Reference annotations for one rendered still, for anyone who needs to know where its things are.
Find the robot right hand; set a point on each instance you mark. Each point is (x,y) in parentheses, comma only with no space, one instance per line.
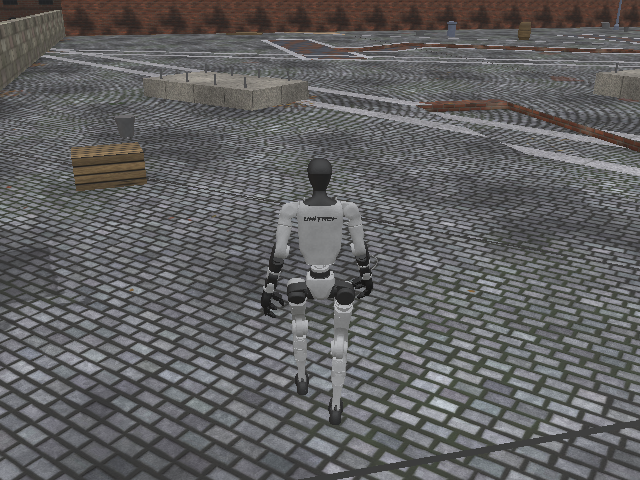
(359,283)

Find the right robot foot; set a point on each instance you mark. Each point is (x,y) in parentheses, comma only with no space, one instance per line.
(335,416)

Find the left robot foot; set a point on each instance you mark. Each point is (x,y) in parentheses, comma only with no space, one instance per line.
(302,387)

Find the left robot upper arm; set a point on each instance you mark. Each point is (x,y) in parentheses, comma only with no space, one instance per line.
(287,212)

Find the robot foot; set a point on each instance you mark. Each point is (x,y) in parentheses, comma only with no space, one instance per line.
(335,416)
(302,387)

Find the robot right forearm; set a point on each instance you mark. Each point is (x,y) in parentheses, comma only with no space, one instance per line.
(363,263)

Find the robot left forearm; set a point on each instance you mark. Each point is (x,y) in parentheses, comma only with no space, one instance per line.
(273,273)

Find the right robot upper arm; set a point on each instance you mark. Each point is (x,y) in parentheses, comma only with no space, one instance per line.
(351,211)

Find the robot left hand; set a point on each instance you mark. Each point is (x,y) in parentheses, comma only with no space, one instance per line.
(267,305)

